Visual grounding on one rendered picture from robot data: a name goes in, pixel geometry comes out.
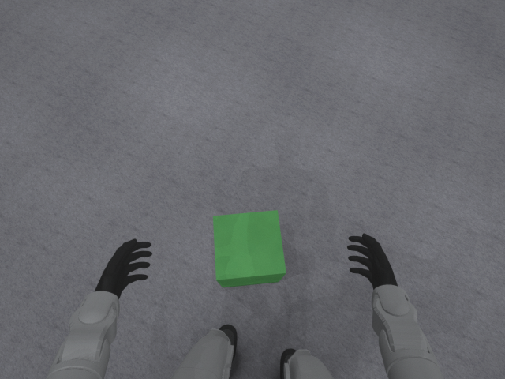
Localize carton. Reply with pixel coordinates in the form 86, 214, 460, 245
213, 210, 286, 287

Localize right robot hand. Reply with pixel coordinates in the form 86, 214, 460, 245
347, 233, 398, 290

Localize robot left foot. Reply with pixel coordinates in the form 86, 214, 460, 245
219, 325, 237, 379

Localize robot left forearm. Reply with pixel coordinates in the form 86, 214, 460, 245
46, 291, 120, 379

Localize left robot hand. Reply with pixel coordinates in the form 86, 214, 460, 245
95, 239, 152, 299

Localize robot left thigh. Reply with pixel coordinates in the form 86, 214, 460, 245
171, 336, 234, 379

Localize robot right forearm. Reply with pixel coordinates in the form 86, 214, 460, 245
372, 284, 444, 379

